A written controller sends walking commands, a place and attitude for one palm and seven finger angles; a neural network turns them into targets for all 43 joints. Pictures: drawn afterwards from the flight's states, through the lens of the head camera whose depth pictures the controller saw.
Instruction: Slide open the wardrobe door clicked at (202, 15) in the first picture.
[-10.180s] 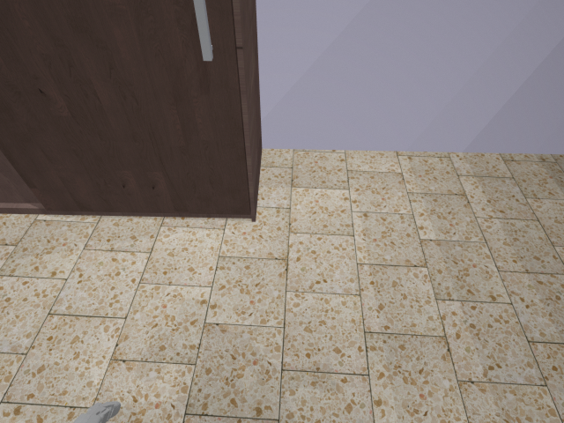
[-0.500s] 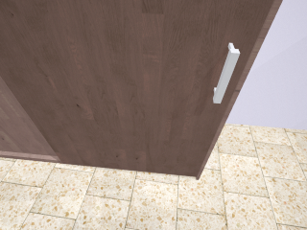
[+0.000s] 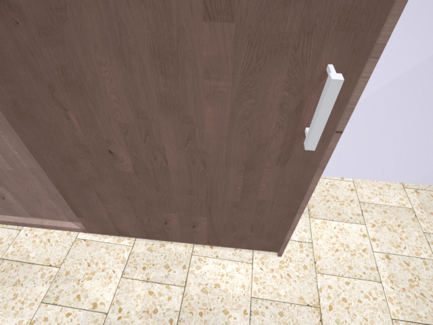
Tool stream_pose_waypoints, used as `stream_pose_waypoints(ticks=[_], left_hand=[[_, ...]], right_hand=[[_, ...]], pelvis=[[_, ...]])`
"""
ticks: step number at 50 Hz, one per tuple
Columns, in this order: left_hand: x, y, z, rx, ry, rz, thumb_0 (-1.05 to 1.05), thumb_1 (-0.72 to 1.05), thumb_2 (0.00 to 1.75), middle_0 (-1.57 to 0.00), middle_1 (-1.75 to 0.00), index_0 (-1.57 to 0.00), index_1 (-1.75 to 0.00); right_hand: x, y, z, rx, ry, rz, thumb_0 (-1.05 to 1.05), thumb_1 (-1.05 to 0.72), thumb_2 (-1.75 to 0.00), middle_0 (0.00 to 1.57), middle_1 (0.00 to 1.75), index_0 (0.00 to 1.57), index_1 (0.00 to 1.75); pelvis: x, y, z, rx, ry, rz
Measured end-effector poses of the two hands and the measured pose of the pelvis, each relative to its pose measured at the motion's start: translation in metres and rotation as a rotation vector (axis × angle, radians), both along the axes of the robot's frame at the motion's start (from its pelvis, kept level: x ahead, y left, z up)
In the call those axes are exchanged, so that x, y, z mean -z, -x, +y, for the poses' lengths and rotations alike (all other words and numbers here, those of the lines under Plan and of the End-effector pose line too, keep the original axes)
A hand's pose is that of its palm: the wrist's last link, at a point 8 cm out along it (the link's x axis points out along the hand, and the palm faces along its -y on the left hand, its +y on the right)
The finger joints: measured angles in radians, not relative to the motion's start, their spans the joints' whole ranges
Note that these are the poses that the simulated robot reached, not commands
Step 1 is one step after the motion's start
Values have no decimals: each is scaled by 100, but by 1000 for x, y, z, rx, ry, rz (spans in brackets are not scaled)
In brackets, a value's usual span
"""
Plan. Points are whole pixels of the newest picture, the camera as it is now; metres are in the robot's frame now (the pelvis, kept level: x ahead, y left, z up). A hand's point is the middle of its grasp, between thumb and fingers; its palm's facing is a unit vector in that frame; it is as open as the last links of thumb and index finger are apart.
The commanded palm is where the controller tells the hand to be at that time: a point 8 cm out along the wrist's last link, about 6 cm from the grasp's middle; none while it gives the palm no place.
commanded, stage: look again from close up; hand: right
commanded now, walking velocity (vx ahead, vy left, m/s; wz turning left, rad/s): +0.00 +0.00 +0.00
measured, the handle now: (319, 109) +0.56 -0.20 +0.12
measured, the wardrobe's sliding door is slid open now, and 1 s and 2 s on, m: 0.00 0.00 0.00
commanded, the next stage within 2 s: none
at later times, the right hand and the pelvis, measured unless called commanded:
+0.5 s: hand out of the picture +0.06 -0.22 -0.16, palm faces -0.02 +0.96 -0.30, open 7.4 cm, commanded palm none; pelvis +0.01 +0.00 +0.00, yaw +0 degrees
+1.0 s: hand out of the picture +0.07 -0.23 -0.16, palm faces -0.02 +0.95 -0.30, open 7.4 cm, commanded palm none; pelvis +0.01 +0.00 +0.00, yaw +0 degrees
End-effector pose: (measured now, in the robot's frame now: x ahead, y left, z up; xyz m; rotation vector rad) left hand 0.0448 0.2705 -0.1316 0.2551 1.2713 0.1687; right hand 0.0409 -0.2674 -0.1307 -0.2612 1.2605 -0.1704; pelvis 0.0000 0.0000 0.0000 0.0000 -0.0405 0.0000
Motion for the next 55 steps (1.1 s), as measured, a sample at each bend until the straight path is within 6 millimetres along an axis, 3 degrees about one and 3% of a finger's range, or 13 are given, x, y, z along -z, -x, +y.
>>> stream_pose_waypoints(ticks=[35,55], left_hand=[[-5,-9,12,1,-25,9,0,90,90,-20,-30,-21,-30],[-10,-27,15,18,-42,-24,0,90,90,-20,-30,-21,-30]], right_hand=[[-2,-17,-4,-10,10,-4,1,-91,-90,20,30,20,30],[-5,-29,-13,-12,22,-19,1,-91,-90,20,30,20,30]], pelvis=[[-1,-11,4,-4,-3,10],[-2,-15,1,-1,-3,10]])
